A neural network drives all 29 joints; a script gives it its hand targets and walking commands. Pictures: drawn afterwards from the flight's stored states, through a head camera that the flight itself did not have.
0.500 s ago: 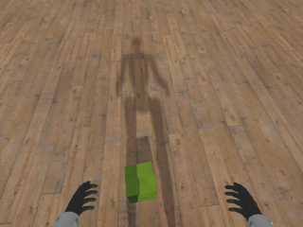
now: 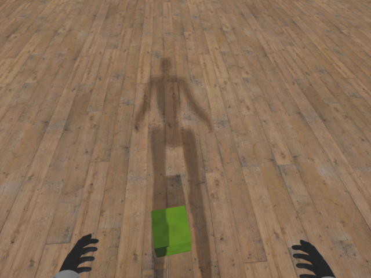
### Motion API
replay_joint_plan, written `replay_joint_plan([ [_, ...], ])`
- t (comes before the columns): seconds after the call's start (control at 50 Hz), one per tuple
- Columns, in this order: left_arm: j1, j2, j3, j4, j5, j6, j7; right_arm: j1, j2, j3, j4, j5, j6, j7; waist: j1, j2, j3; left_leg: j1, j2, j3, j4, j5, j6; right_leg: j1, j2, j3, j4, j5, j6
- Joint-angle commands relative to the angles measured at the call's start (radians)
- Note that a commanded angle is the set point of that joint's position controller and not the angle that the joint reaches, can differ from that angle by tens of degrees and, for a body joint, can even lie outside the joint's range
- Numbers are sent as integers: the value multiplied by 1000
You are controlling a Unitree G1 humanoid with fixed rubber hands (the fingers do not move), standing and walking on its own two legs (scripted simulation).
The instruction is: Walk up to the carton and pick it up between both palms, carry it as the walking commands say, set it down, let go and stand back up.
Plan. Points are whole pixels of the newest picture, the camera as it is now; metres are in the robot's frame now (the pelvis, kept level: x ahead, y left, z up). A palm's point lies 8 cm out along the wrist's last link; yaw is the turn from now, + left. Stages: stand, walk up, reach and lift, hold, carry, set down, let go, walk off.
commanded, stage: stand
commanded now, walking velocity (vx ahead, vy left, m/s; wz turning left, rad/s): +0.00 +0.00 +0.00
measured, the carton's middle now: (170, 231) +0.43 +0.09 -0.69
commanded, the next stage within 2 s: none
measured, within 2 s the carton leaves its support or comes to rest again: neither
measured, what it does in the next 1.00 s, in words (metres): stands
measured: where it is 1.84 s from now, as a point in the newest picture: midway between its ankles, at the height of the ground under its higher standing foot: outside the picture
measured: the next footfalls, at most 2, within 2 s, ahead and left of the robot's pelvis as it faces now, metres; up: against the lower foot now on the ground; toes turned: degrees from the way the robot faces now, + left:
none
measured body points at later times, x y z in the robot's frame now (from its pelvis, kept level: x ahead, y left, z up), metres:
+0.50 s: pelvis +0.00 +0.02 +0.00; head +0.00 +0.03 +0.45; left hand +0.13 +0.31 -0.11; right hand +0.12 -0.28 -0.09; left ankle +0.00 +0.12 -0.74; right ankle -0.05 -0.12 -0.74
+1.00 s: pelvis -0.01 +0.01 +0.01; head -0.01 +0.03 +0.46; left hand +0.10 +0.32 -0.11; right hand +0.09 -0.30 -0.10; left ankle +0.00 +0.12 -0.74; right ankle -0.05 -0.12 -0.74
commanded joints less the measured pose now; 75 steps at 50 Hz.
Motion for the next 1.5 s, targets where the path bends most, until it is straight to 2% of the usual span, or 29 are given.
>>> replay_joint_plan([
  [0.0, -47, 124, 33, -25, 3, -50, 2, -58, -153, -41, -26, -1, -32, -7, -6, 63, -70, 22, 78, -43, -86, 213, 3, -12, -66, 35, -62, 205, 18],
  [0.12, -36, 149, 26, 47, 1, -66, 5, -62, -183, -40, 37, 2, -39, -5, -10, 72, -70, 40, 93, -63, -102, 241, 10, -7, -76, 50, -69, 230, 14],
  [0.34, -36, 177, 5, 152, -8, -75, 9, -75, -223, -27, 128, 9, -47, -5, -13, 41, -58, 87, 105, -69, -123, 306, 17, -2, -94, 67, -89, 278, 11],
  [0.52, -43, 194, -6, 206, -12, -78, 11, -91, -233, -20, 180, 15, -49, -2, -15, 34, -50, 105, 108, -71, -144, 295, 20, 1, -104, 74, -109, 276, 7],
  [0.98, -57, 225, -20, 301, -16, -88, 8, -113, -262, -7, 275, 24, -52, 5, -17, 33, -28, 114, 115, -82, -181, 239, 23, 1, -121, 89, -158, 248, -1],
  [1.48, -77, 243, -20, 360, -20, -91, 2, -118, -278, 0, 324, 29, -56, 8, -15, 36, -26, 112, 119, -98, -194, 236, 25, 10, -129, 83, -181, 233, -7],
])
